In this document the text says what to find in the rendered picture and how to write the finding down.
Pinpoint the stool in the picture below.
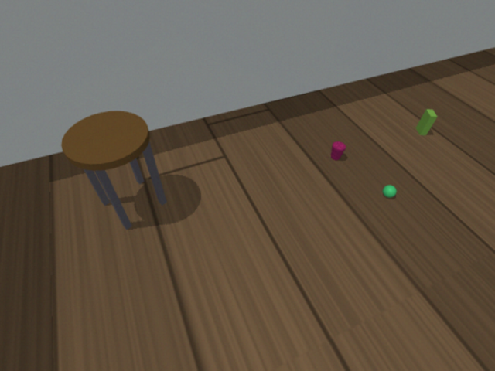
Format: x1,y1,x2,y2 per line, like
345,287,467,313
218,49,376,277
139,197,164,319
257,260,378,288
61,111,167,230

